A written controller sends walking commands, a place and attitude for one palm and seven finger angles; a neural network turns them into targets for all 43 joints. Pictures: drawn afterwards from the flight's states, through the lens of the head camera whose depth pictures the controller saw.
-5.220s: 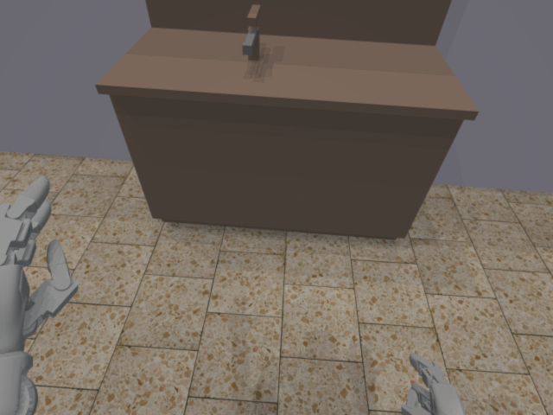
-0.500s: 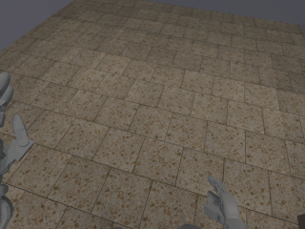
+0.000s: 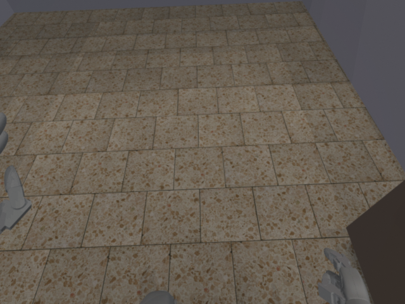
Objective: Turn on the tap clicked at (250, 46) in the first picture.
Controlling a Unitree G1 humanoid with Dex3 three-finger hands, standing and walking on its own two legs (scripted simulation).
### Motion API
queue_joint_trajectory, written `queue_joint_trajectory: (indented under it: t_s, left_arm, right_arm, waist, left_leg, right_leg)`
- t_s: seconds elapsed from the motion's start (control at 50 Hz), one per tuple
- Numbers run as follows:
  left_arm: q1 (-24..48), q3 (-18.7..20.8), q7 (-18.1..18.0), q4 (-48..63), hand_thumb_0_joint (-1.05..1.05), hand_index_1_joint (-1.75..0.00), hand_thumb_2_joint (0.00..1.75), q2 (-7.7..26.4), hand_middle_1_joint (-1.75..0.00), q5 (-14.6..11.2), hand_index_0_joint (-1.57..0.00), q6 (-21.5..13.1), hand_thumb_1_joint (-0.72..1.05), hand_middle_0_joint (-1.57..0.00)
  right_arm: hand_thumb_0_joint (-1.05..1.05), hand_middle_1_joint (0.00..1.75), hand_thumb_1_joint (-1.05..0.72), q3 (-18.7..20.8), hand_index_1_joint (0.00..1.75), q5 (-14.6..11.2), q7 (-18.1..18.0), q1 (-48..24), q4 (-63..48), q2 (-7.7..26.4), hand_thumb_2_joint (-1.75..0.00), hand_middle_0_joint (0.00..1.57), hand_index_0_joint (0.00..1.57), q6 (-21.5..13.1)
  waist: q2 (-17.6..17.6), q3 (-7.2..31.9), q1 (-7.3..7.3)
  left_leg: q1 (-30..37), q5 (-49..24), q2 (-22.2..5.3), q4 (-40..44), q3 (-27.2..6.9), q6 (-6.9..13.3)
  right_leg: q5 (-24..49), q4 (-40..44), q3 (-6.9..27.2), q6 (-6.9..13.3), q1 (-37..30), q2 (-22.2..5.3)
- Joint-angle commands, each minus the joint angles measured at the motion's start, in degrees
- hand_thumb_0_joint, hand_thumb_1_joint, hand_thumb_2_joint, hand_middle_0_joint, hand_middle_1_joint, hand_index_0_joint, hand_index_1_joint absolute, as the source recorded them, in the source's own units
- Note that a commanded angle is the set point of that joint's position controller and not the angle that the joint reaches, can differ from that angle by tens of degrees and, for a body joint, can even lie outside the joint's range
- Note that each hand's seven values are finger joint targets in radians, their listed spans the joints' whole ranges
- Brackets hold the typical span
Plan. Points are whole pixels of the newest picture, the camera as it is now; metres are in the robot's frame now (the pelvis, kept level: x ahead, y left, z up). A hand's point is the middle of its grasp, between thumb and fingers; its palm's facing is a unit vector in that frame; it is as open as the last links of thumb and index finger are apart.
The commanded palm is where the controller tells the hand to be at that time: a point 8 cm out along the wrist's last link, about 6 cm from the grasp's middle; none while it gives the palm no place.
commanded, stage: turn to face it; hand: left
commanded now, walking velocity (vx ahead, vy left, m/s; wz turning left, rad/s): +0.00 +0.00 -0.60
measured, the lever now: out of the picture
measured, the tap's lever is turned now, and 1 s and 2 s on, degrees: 0 0 0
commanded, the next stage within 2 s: none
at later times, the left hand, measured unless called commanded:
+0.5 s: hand (72, 214) +0.21 +0.18 +0.17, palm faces +0.14 -0.89 -0.44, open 7.4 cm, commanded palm +0.17 +0.23 +0.18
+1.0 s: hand (147, 248) +0.17 +0.07 +0.17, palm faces -0.11 -0.90 -0.41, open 7.4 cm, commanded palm +0.15 +0.13 +0.18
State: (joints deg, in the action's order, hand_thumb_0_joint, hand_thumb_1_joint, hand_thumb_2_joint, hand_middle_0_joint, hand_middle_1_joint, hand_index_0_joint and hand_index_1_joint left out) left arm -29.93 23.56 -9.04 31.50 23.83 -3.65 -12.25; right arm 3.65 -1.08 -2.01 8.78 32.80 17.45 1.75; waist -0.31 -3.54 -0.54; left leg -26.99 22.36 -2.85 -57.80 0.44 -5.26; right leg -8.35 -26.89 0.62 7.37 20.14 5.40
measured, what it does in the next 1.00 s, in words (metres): walks backwards, turning right: left foot, then right foot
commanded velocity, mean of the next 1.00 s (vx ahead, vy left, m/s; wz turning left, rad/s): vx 0.00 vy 0.00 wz -0.60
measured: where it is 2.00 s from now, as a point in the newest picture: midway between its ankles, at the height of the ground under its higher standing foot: outside the picture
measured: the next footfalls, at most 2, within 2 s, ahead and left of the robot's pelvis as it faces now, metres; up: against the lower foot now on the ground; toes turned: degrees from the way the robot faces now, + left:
left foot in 0.26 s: -0.01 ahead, +0.17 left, +0.00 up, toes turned -5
right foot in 0.56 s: -0.07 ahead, -0.13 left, +0.00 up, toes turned -27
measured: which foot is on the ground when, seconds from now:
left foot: up 0.00-0.24, down 0.26-0.56, up 0.58-0.84, down 0.86-1.00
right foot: down 0.00-0.26, up 0.28-0.54, down 0.56-0.88, up 0.90-1.00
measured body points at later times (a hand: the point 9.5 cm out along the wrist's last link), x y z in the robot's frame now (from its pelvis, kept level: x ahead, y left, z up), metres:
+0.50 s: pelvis -0.07 +0.02 +0.00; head -0.04 +0.00 +0.44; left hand +0.20 +0.23 +0.20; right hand +0.03 -0.21 -0.11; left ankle -0.05 +0.17 -0.74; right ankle -0.08 -0.10 -0.71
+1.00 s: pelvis -0.14 +0.00 -0.01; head -0.13 -0.01 +0.44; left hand +0.17 +0.12 +0.19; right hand -0.14 -0.30 -0.09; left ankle -0.04 +0.11 -0.74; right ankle -0.17 -0.09 -0.68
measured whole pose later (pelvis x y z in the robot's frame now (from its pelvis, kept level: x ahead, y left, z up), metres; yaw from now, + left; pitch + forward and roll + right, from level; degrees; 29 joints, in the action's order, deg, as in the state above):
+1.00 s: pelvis -0.14 +0.00 -0.01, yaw -37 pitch -2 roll +1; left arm -25.8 22.2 -8.4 29.4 20.2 -1.1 -10.3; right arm 1.2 -1.3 -1.8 11.6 30.5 12.5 1.1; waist -0.6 -3.9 1.9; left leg -14.9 16.2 -7.2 -34.0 8.7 -2.6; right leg -24.9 -59.9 -2.1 -2.5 29.5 1.1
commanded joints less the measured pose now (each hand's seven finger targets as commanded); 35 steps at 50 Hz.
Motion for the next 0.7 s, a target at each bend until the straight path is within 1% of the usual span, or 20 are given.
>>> queue_joint_trajectory:
  t_s: [0.0,0.12,0.18,0.2,0.22,0.24,0.26,0.28,0.3,0.36,0.4,0.46,0.5,0.52,0.54,0.56,0.58,0.6,0.64,0.68]
  left_arm:
    - [0.82,5.63,-1.43,8.4,0.0,-0.3,0.9,7.86,-0.3,-0.31,-0.2,-1.99,0.9,-0.2]
    - [5.31,4.09,-0.95,10.08,0.0,-0.3,0.9,8.27,-0.3,0.61,-0.2,-1.4,0.9,-0.2]
    - [7.85,3.48,-0.13,10.86,0.0,-0.3,0.9,8.12,-0.3,1.12,-0.2,-1.72,0.9,-0.2]
    - [8.72,3.26,0.28,11.38,0.0,-0.3,0.9,8.17,-0.3,1.16,-0.2,-2.06,0.9,-0.2]
    - [9.7,3.45,0.65,11.49,0.0,-0.3,0.9,8.12,-0.3,1.1,-0.2,-2.54,0.9,-0.2]
    - [10.27,3.95,1.11,11.69,0.0,-0.3,0.9,7.73,-0.3,1.2,-0.2,-2.94,0.9,-0.2]
    - [10.7,5.36,1.03,13.0,0.0,-0.3,0.9,9.61,-0.3,1.9,-0.2,-2.72,0.9,-0.2]
    - [9.37,5.79,1.15,11.93,0.0,-0.3,0.9,9.33,-0.3,2.44,-0.2,-2.38,0.9,-0.2]
    - [9.23,4.09,1.37,11.04,0.0,-0.3,0.9,7.05,-0.3,2.3,-0.2,-2.02,0.9,-0.2]
    - [12.54,-0.94,1.2,12.07,0.0,-0.3,0.9,3.6,-0.3,2.52,-0.2,-1.21,0.9,-0.2]
    - [12.47,-1.14,1.02,9.65,0.0,-0.3,0.9,3.93,-0.3,2.69,-0.2,-0.79,0.9,-0.2]
    - [12.44,0.77,0.96,8.78,0.0,-0.3,0.9,6.19,-0.3,2.8,-0.2,-0.48,0.9,-0.2]
    - [11.57,2.56,0.87,10.17,0.0,-0.3,0.9,7.24,-0.3,2.49,-0.2,-0.96,0.9,-0.2]
    - [11.21,3.65,0.64,11.01,0.0,-0.3,0.9,8.48,-0.3,2.65,-0.2,-1.38,0.9,-0.2]
    - [9.09,6.88,-0.17,11.37,0.0,-0.3,0.9,11.82,-0.3,2.62,-0.2,-2.1,0.9,-0.2]
    - [5.46,8.36,-0.5,9.72,0.0,-0.3,0.9,11.84,-0.3,1.32,-0.2,-1.72,0.9,-0.2]
    - [3.35,9.86,-0.7,14.29,0.0,-0.3,0.9,13.43,-0.3,0.42,-0.2,-1.77,0.9,-0.2]
    - [-1.0,12.16,-1.04,16.26,0.0,-0.3,0.9,13.84,-0.3,0.06,-0.2,-2.3,0.9,-0.2]
    - [-3.37,12.26,-1.22,18.04,0.0,-0.3,0.9,11.83,-0.3,-0.28,-0.2,-2.84,0.9,-0.2]
    - [-3.48,12.4,-1.26,18.25,0.0,-0.3,0.9,11.26,-0.3,-0.26,-0.2,-2.85,0.9,-0.2]
  right_arm:
    - [0.0,0.3,-0.9,-0.41,0.3,-0.14,0.61,-3.62,-9.81,2.15,-0.9,0.2,0.2,-2.13]
    - [0.0,0.3,-0.9,-1.09,0.3,0.49,1.03,-2.98,-10.75,1.6,-0.9,0.2,0.2,-0.8]
    - [0.0,0.3,-0.9,-1.38,0.3,0.76,1.48,-1.47,-10.51,1.04,-0.9,0.2,0.2,-0.21]
    - [0.0,0.3,-0.9,-1.2,0.3,0.8,1.44,-1.01,-10.69,1.17,-0.9,0.2,0.2,-0.36]
    - [0.0,0.3,-0.9,-0.98,0.3,1.2,1.24,-0.71,-10.96,1.94,-0.9,0.2,0.2,-0.54]
    - [0.0,0.3,-0.9,-0.59,0.3,1.52,1.05,-2.29,-11.92,2.92,-0.9,0.2,0.2,-0.78]
    - [0.0,0.3,-0.9,-0.64,0.3,0.88,0.58,-2.97,-12.44,1.16,-0.9,0.2,0.2,-1.41]
    - [0.0,0.3,-0.9,-0.91,0.3,0.77,0.5,-3.04,-12.13,-0.35,-0.9,0.2,0.2,-1.81]
    - [0.0,0.3,-0.9,-0.95,0.3,0.85,0.83,-2.7,-11.74,-0.18,-0.9,0.2,0.2,-2.1]
    - [0.0,0.3,-0.9,-0.99,0.3,-0.12,1.61,-0.81,-10.24,0.96,-0.9,0.2,0.2,-3.56]
    - [0.0,0.3,-0.9,-0.72,0.3,0.1,1.64,0.91,-9.68,2.11,-0.9,0.2,0.2,-4.77]
    - [0.0,0.3,-0.9,-0.52,0.3,0.29,1.48,0.77,-9.75,2.54,-0.9,0.2,0.2,-5.99]
    - [0.0,0.3,-0.9,-0.67,0.3,0.04,2.02,1.06,-10.0,2.21,-0.9,0.2,0.2,-6.54]
    - [0.0,0.3,-0.9,-0.69,0.3,-0.49,2.3,1.34,-10.06,1.43,-0.9,0.2,0.2,-6.57]
    - [0.0,0.3,-0.9,-1.33,0.3,-0.64,2.13,0.3,-10.98,-0.68,-0.9,0.2,0.2,-6.56]
    - [0.0,0.3,-0.9,-0.98,0.3,-0.91,2.11,-1.46,-11.53,0.15,-0.9,0.2,0.2,-6.06]
    - [0.0,0.3,-0.9,-0.79,0.3,-0.94,2.04,-2.81,-11.56,-0.43,-0.9,0.2,0.2,-5.18]
    - [0.0,0.3,-0.9,-1.79,0.3,-0.47,2.03,-3.03,-11.14,-1.57,-0.9,0.2,0.2,-4.3]
    - [0.0,0.3,-0.9,-2.31,0.3,-0.01,2.02,-4.15,-10.1,-1.96,-0.9,0.2,0.2,-2.7]
    - [0.0,0.3,-0.9,-1.86,0.3,0.09,1.63,-4.31,-10.1,-1.55,-0.9,0.2,0.2,-1.93]
  waist:
    - [-5.26,13.54,2.55]
    - [-6.13,11.64,3.25]
    - [-4.49,12.9,2.18]
    - [-2.4,12.52,1.96]
    - [1.57,11.11,1.47]
    - [10.58,8.41,1.82]
    - [15.61,9.13,2.81]
    - [14.48,8.24,3.03]
    - [13.68,4.65,2.45]
    - [11.84,1.89,1.63]
    - [11.92,1.9,0.47]
    - [15.16,3.76,0.67]
    - [13.19,6.64,1.19]
    - [6.32,8.75,1.31]
    - [-7.57,11.08,2.03]
    - [-15.37,14.2,2.95]
    - [-11.48,14.76,3.0]
    - [-6.98,15.52,2.44]
    - [-3.81,15.81,1.66]
    - [-5.34,15.15,1.36]
  left_leg:
    - [-1.57,1.66,0.28,5.68,-0.78,0.78]
    - [7.06,4.72,2.24,17.3,0.31,2.33]
    - [17.55,1.25,1.95,29.32,2.13,3.55]
    - [22.75,0.15,0.24,34.76,1.96,4.59]
    - [25.54,2.85,-5.54,39.84,-2.63,7.26]
    - [26.28,1.84,-15.63,43.36,-11.42,11.13]
    - [21.7,-6.08,-22.99,45.07,-13.45,13.84]
    - [13.75,-7.37,-24.21,44.54,-10.09,14.72]
    - [10.79,-12.33,-23.07,42.91,-6.54,15.04]
    - [15.94,-26.45,-19.61,38.3,4.43,10.46]
    - [15.73,-31.21,-19.02,36.87,4.76,8.94]
    - [17.05,-31.59,-18.01,31.93,8.22,6.72]
    - [14.88,-29.98,-16.54,22.99,9.09,5.08]
    - [11.1,-24.18,-13.59,13.72,10.64,3.41]
    - [-0.18,-3.04,-7.0,1.55,11.36,0.96]
    - [-6.87,14.19,-3.07,-7.62,4.88,-0.21]
    - [-6.84,12.72,-4.67,-11.59,-1.14,0.19]
    - [-8.27,10.18,-4.84,-12.15,-2.01,0.21]
    - [-5.41,6.9,-4.17,-6.38,-0.39,-0.11]
    - [0.75,5.29,-3.89,3.98,0.75,0.13]
  right_leg:
    - [8.19,9.86,21.76,-0.64,-13.42,-17.19]
    - [-7.18,13.98,26.47,0.55,-4.72,-15.74]
    - [-11.06,13.5,25.13,-2.14,0.54,-13.35]
    - [-12.49,11.59,23.83,-3.86,4.18,-10.92]
    - [-15.21,6.28,20.82,-5.97,9.17,-7.23]
    - [-15.64,-6.29,13.51,-8.17,15.29,-1.16]
    - [-16.75,-25.27,6.06,-9.17,14.12,-0.68]
    - [-17.42,-37.78,2.86,-9.83,10.85,-2.57]
    - [-17.51,-41.75,2.39,-10.25,11.86,-4.76]
    - [-16.34,-29.1,-3.33,-11.06,11.13,-7.06]
    - [-15.59,-20.6,-6.37,-11.24,5.08,-5.84]
    - [-12.3,-10.43,-9.86,-11.1,-1.44,-4.34]
    - [-4.81,-1.29,-9.78,-9.97,-10.47,-4.5]
    - [5.03,2.14,-4.94,-7.64,-16.09,-8.93]
    - [31.58,1.41,9.59,-2.01,-24.24,-18.47]
    - [40.24,2.03,22.23,2.4,-22.86,-25.22]
    - [33.49,2.27,23.11,3.45,-21.27,-26.39]
    - [31.31,0.27,20.63,4.37,-22.78,-24.93]
    - [27.88,0.68,15.38,3.46,-19.24,-21.99]
    - [20.83,1.7,13.92,3.02,-13.85,-20.17]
